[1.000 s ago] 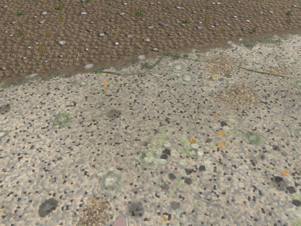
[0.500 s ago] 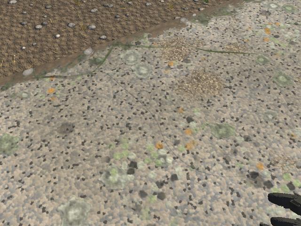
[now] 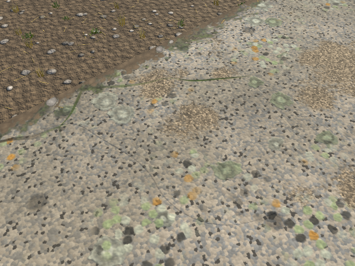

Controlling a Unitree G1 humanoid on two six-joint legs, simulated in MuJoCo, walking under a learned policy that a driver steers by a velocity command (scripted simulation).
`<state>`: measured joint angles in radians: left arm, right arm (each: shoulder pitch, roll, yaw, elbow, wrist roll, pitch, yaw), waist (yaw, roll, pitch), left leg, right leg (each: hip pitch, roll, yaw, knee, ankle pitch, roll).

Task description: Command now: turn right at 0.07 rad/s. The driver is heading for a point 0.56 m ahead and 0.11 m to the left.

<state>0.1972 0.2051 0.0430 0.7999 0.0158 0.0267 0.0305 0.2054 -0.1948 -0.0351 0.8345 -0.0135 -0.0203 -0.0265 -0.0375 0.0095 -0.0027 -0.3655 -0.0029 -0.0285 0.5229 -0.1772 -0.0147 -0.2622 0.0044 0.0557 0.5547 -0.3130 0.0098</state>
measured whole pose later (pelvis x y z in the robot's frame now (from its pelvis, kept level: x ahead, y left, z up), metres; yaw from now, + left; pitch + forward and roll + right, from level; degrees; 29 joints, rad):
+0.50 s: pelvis +0.02 -0.01 +0.00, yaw +0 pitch -2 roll +0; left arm 0.26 0.19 0.04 0.98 0.00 -0.01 0.04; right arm 0.18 -0.20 -0.06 1.03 0.00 0.00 -0.05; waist -0.02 0.00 0.05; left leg -0.28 0.02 -0.04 0.51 -0.21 -0.03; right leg -0.16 0.02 0.04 0.51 -0.33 -0.01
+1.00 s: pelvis +0.02 -0.01 +0.00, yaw +1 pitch -2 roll +0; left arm 0.30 0.17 0.02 1.08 0.00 -0.01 0.04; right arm 0.19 -0.18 -0.04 1.12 0.00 0.01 -0.05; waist -0.01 0.01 0.05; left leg -0.27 0.01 -0.05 0.50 -0.20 -0.03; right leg -0.15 0.02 0.03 0.50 -0.32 0.00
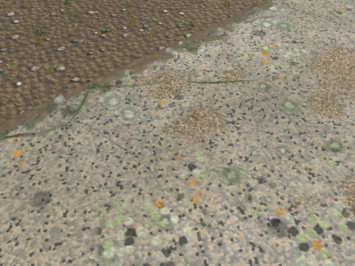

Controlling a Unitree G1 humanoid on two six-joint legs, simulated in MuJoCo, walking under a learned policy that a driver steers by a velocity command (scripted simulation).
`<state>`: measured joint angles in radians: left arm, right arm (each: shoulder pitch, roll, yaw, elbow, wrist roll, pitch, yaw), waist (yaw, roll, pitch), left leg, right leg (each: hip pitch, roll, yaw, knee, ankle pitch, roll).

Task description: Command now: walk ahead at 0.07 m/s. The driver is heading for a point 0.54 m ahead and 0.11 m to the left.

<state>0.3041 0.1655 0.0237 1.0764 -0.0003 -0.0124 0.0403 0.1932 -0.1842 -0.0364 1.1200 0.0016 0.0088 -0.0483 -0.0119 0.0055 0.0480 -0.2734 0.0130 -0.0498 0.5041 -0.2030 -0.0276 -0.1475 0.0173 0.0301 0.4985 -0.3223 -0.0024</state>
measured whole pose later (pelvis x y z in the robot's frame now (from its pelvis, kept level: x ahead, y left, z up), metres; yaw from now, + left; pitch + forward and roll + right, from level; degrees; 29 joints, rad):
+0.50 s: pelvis +0.14 +0.03 +0.01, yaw +0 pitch +1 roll +0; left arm 0.11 0.25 0.06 0.93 -0.03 -0.08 -0.01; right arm 0.47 -0.17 -0.01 1.11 0.00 -0.09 -0.01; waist -0.08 -0.03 -0.01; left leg 0.03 -0.03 0.03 0.21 -0.26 0.04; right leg -0.64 -0.10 -0.01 0.84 -0.08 -0.02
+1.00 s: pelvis +0.42 -0.04 +0.01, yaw +6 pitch +0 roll -2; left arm 0.31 0.22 0.05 1.03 0.02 -0.10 -0.01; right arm 0.15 -0.26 -0.07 0.91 0.01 -0.06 -0.01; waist 0.04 0.04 0.02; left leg -0.69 0.11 -0.07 0.92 -0.08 0.04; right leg -0.08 0.05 -0.17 0.26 -0.19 -0.06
